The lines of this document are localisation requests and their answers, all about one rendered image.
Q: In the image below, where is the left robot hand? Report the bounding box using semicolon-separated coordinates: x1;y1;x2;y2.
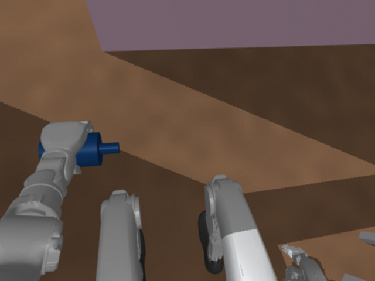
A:
40;120;94;174

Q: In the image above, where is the left robot arm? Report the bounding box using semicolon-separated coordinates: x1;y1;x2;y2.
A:
0;148;76;281

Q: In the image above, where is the bottle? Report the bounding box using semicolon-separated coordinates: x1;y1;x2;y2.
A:
39;132;120;167

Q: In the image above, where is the right robot hand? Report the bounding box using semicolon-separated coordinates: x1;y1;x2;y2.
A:
282;244;327;281

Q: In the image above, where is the right robot foot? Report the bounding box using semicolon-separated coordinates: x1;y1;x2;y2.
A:
198;210;224;274

